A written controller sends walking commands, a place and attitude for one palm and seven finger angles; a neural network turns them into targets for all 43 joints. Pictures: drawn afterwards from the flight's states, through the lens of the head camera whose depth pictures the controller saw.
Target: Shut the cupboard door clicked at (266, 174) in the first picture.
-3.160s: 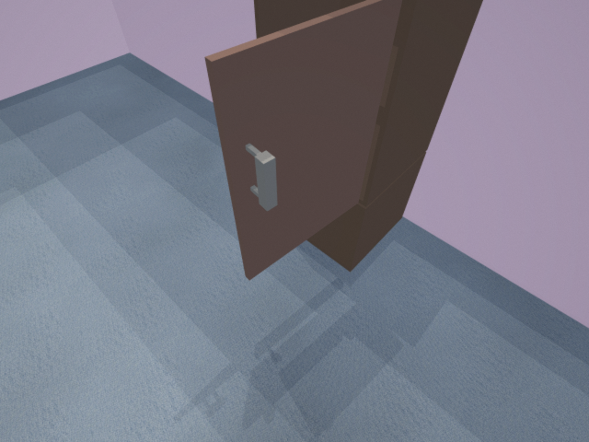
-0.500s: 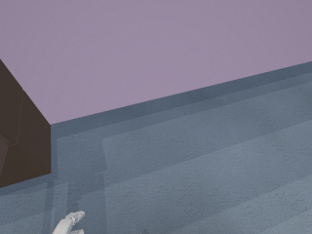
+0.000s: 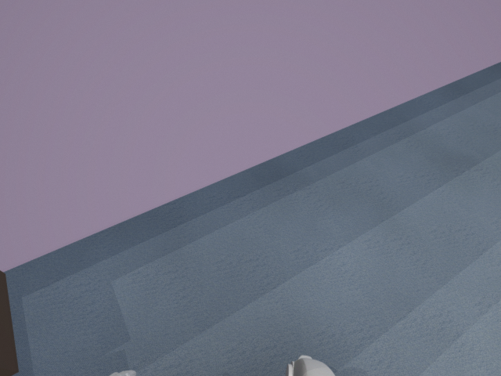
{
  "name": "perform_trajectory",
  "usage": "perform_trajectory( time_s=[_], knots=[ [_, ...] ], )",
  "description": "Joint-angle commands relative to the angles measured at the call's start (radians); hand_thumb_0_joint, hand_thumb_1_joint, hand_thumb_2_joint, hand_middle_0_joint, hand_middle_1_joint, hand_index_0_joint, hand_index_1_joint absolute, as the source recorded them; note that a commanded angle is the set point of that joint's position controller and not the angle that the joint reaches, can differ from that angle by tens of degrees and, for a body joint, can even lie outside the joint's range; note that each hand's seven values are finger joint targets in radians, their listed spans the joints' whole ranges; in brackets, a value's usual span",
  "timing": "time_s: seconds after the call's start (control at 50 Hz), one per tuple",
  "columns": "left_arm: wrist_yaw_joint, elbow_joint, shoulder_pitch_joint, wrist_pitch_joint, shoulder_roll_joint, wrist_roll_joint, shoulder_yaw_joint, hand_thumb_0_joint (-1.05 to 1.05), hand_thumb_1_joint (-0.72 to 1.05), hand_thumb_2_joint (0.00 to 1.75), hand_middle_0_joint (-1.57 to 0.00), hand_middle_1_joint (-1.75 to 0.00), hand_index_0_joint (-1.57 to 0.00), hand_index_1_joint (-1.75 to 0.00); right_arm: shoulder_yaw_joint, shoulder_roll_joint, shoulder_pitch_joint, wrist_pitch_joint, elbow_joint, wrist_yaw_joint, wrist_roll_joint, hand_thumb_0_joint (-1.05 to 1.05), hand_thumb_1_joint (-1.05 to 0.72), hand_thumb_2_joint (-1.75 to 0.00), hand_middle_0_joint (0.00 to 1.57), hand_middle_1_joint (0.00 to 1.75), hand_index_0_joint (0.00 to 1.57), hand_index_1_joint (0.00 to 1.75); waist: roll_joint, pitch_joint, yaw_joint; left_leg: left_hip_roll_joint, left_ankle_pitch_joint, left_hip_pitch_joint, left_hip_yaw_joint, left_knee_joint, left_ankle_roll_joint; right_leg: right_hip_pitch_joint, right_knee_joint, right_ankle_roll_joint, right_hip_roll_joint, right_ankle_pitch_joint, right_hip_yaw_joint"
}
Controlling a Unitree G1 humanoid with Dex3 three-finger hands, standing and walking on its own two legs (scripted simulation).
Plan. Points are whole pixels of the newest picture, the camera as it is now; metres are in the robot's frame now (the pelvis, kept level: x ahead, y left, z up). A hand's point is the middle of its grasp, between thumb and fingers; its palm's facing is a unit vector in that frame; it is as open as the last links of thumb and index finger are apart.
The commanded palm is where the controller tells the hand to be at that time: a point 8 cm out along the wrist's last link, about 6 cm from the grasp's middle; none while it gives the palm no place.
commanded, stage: walk to a spot facing it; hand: left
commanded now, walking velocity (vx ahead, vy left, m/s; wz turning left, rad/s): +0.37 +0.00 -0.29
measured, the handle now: out of the picture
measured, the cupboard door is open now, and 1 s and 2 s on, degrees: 84 84 84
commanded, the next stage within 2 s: turn to face it in 0.56 s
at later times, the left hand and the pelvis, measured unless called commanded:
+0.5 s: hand (179, 321) +0.24 +0.15 -0.19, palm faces -0.02 -0.98 -0.18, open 7.3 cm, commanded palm none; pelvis +0.23 -0.04 -0.01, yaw -5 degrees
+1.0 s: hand (218, 208) +0.50 +0.10 -0.17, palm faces +0.03 -0.98 -0.21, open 7.4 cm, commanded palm none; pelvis +0.40 -0.08 -0.01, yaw +2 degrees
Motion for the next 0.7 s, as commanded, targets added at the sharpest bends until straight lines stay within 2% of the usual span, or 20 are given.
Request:
perform_trajectory(
  time_s=[0.0, 0.04, 0.08, 0.1, 0.12, 0.14, 0.16, 0.18, 0.2, 0.24, 0.28, 0.42, 0.46, 0.48, 0.5, 0.52, 0.54, 0.58, 0.64, 0.68],
  knots=[
    [-0.006, -0.094, -0.120, -0.030, -0.001, 0.001, -0.008, 0.00, 0.90, 0.90, -0.20, -0.30, -0.20, -0.30, -0.052, -0.179, 0.127, 0.008, 0.005, -0.004, 0.006, 0.00, -0.90, -0.90, 0.20, 0.30, 0.20, 0.30, 0.171, 0.000, -0.057, 0.215, 0.130, 0.045, -0.064, -0.185, 0.106, 0.052, -0.254, -0.003, 0.011, 0.035, -0.047],
    [-0.004, -0.089, -0.115, -0.033, 0.009, 0.003, -0.004, 0.00, 0.90, 0.90, -0.20, -0.30, -0.20, -0.30, -0.053, -0.180, 0.121, 0.015, 0.015, -0.002, 0.003, 0.00, -0.90, -0.90, 0.20, 0.30, 0.20, 0.30, 0.167, 0.005, -0.042, 0.224, 0.111, 0.026, -0.057, -0.155, 0.100, 0.137, -0.320, -0.012, 0.027, 0.044, -0.065],
    [0.002, -0.042, 0.010, -0.041, 0.046, 0.004, 0.008, 0.00, 0.90, 0.90, -0.20, -0.30, -0.20, -0.30, -0.049, -0.180, 0.101, 0.024, 0.019, -0.001, 0.008, 0.00, -0.90, -0.90, 0.20, 0.30, 0.20, 0.30, 0.097, -0.049, 0.027, 0.183, 0.217, -0.015, -0.012, 0.024, 0.066, 0.367, -0.423, -0.035, 0.076, 0.053, -0.101],
    [0.012, 0.008, 0.168, -0.053, 0.100, 0.005, 0.024, 0.00, 0.90, 0.90, -0.20, -0.30, -0.20, -0.30, -0.044, -0.163, 0.077, 0.021, 0.014, 0.005, 0.020, 0.00, -0.90, -0.90, 0.20, 0.30, 0.20, 0.30, 0.008, -0.119, 0.105, 0.129, 0.251, -0.154, 0.046, 0.253, 0.032, 0.627, -0.470, -0.079, 0.019, 0.016, -0.001],
    [0.033, 0.060, 0.346, -0.064, 0.226, 0.008, 0.058, 0.00, 0.90, 0.90, -0.20, -0.30, -0.20, -0.30, -0.030, -0.094, 0.049, 0.017, -0.023, 0.016, 0.038, 0.00, -0.90, -0.90, 0.20, 0.30, 0.20, 0.30, -0.283, -0.208, 0.172, -0.009, -0.087, -0.439, 0.106, 0.596, -0.014, 0.857, -0.589, -0.190, -0.252, -0.041, 0.406],
    [0.043, 0.072, 0.371, -0.059, 0.267, -0.020, 0.061, 0.00, 0.90, 0.90, -0.20, -0.30, -0.20, -0.30, -0.035, -0.110, -0.026, 0.020, -0.055, 0.012, 0.037, 0.00, -0.90, -0.90, 0.20, 0.30, 0.20, 0.30, -0.253, -0.173, 0.173, -0.033, -0.383, -0.561, -0.053, 0.816, -0.014, 0.811, -0.725, -0.269, -0.375, 0.023, 0.606],
    [0.054, 0.052, 0.283, -0.060, 0.226, -0.021, 0.050, 0.00, 0.90, 0.90, -0.20, -0.30, -0.20, -0.30, -0.047, -0.115, -0.059, 0.019, -0.046, 0.010, 0.033, 0.00, -0.90, -0.90, 0.20, 0.30, 0.20, 0.30, -0.185, -0.105, 0.134, 0.026, -0.277, -0.595, -0.143, 0.872, -0.011, 0.697, -0.729, -0.262, -0.346, -0.009, 0.535],
    [0.059, 0.034, 0.201, -0.060, 0.173, -0.019, 0.038, 0.00, 0.90, 0.90, -0.20, -0.30, -0.20, -0.30, -0.049, -0.111, -0.057, 0.024, -0.035, 0.007, 0.029, 0.00, -0.90, -0.90, 0.20, 0.30, 0.20, 0.30, -0.199, -0.066, 0.083, 0.060, -0.205, -0.571, -0.167, 0.850, -0.016, 0.588, -0.742, -0.232, -0.311, -0.005, 0.449],
    [0.062, 0.017, 0.137, -0.063, 0.121, -0.019, 0.021, 0.00, 0.90, 0.90, -0.20, -0.30, -0.20, -0.30, -0.051, -0.108, -0.046, 0.035, -0.013, 0.008, 0.021, 0.00, -0.90, -0.90, 0.20, 0.30, 0.20, 0.30, -0.168, -0.032, 0.044, 0.085, -0.151, -0.493, -0.178, 0.783, -0.023, 0.465, -0.762, -0.202, -0.266, 0.027, 0.339],
    [0.064, 0.010, 0.080, -0.076, 0.084, -0.007, 0.012, 0.00, 0.90, 0.90, -0.20, -0.30, -0.20, -0.30, -0.045, -0.067, 0.012, 0.050, 0.024, 0.014, 0.015, 0.00, -0.90, -0.90, 0.20, 0.30, 0.20, 0.30, -0.106, -0.021, -0.015, 0.076, -0.114, -0.369, -0.148, 0.644, -0.030, 0.341, -0.782, -0.190, -0.216, 0.084, 0.221],
    [0.057, 0.025, 0.082, -0.086, 0.094, -0.009, 0.012, 0.00, 0.90, 0.90, -0.20, -0.30, -0.20, -0.30, -0.042, -0.046, 0.007, 0.055, 0.025, 0.025, 0.017, 0.00, -0.90, -0.90, 0.20, 0.30, 0.20, 0.30, -0.065, 0.000, -0.024, 0.053, -0.051, -0.327, -0.116, 0.518, -0.036, 0.307, -0.802, -0.186, -0.186, 0.064, 0.176],
    [0.052, 0.086, 0.169, -0.095, 0.108, -0.011, 0.012, 0.00, 0.90, 0.90, -0.20, -0.30, -0.20, -0.30, -0.047, -0.070, -0.142, 0.027, -0.035, 0.038, 0.020, 0.00, -0.90, -0.90, 0.20, 0.30, 0.20, 0.30, -0.059, 0.019, 0.005, -0.009, 0.045, -0.263, -0.078, 0.196, -0.015, 0.442, -0.736, -0.158, -0.174, 0.166, 0.173],
    [0.053, 0.088, 0.151, -0.091, 0.107, -0.016, 0.012, 0.00, 0.90, 0.90, -0.20, -0.30, -0.20, -0.30, -0.052, -0.105, -0.052, 0.017, -0.001, 0.028, 0.017, 0.00, -0.90, -0.90, 0.20, 0.30, 0.20, 0.30, -0.011, -0.007, -0.055, -0.039, 0.094, -0.057, -0.058, 0.096, 0.003, 0.375, -0.595, -0.123, -0.131, 0.270, 0.111],
    [0.051, 0.076, 0.143, -0.087, 0.084, -0.017, 0.007, 0.00, 0.90, 0.90, -0.20, -0.30, -0.20, -0.30, -0.065, -0.164, 0.073, 0.010, 0.040, 0.019, 0.012, 0.00, -0.90, -0.90, 0.20, 0.30, 0.20, 0.30, 0.080, -0.067, -0.108, 0.024, 0.080, 0.147, -0.160, 0.052, 0.046, 0.253, -0.383, -0.084, -0.067, 0.274, 0.061],
    [0.045, 0.053, 0.185, -0.085, 0.030, -0.023, -0.002, 0.00, 0.90, 0.90, -0.20, -0.30, -0.20, -0.30, -0.090, -0.271, 0.205, 0.006, 0.068, 0.006, -0.007, 0.00, -0.90, -0.90, 0.20, 0.30, 0.20, 0.30, 0.286, -0.170, -0.136, 0.270, 0.058, 0.359, -0.476, -0.006, 0.159, 0.032, -0.071, -0.031, 0.055, -0.008, -0.040],
    [0.045, 0.015, 0.121, -0.089, 0.038, -0.017, -0.015, 0.00, 0.90, 0.90, -0.20, -0.30, -0.20, -0.30, -0.090, -0.297, 0.263, 0.021, 0.073, -0.002, 0.001, 0.00, -0.90, -0.90, 0.20, 0.30, 0.20, 0.30, 0.289, -0.174, -0.156, 0.387, 0.024, 0.336, -0.639, -0.110, 0.232, -0.054, 0.166, -0.031, 0.090, -0.303, 0.015],
    [0.049, 0.013, 0.071, -0.085, 0.040, -0.010, -0.007, 0.00, 0.90, 0.90, -0.20, -0.30, -0.20, -0.30, -0.082, -0.264, 0.205, 0.022, 0.072, -0.004, 0.005, 0.00, -0.90, -0.90, 0.20, 0.30, 0.20, 0.30, 0.231, -0.123, -0.133, 0.380, -0.035, 0.228, -0.608, -0.146, 0.218, -0.111, 0.287, -0.036, 0.040, -0.258, 0.070],
    [0.036, 0.024, 0.056, -0.071, 0.027, -0.005, 0.000, 0.00, 0.90, 0.90, -0.20, -0.30, -0.20, -0.30, -0.058, -0.174, 0.066, 0.014, 0.026, -0.007, 0.009, 0.00, -0.90, -0.90, 0.20, 0.30, 0.20, 0.30, 0.159, 0.009, -0.064, 0.322, -0.101, 0.008, -0.472, -0.216, 0.174, -0.109, 0.306, -0.018, -0.031, -0.110, 0.098],
    [0.025, 0.046, 0.125, -0.040, -0.013, -0.003, -0.005, 0.00, 0.90, 0.90, -0.20, -0.30, -0.20, -0.30, -0.046, -0.146, 0.005, 0.001, 0.026, -0.012, 0.015, 0.00, -0.90, -0.90, 0.20, 0.30, 0.20, 0.30, 0.155, -0.020, -0.005, 0.230, 0.114, -0.042, -0.208, -0.205, 0.126, -0.003, 0.118, 0.004, -0.045, -0.029, 0.063],
    [0.030, 0.042, 0.112, -0.037, -0.034, -0.002, -0.013, 0.00, 0.90, 0.90, -0.20, -0.30, -0.20, -0.30, -0.042, -0.126, 0.004, 0.006, 0.035, -0.010, 0.017, 0.00, -0.90, -0.90, 0.20, 0.30, 0.20, 0.30, 0.150, -0.011, 0.000, 0.178, 0.224, -0.099, -0.147, -0.193, 0.134, 0.101, -0.084, 0.020, -0.038, 0.000, 0.015]
  ],
)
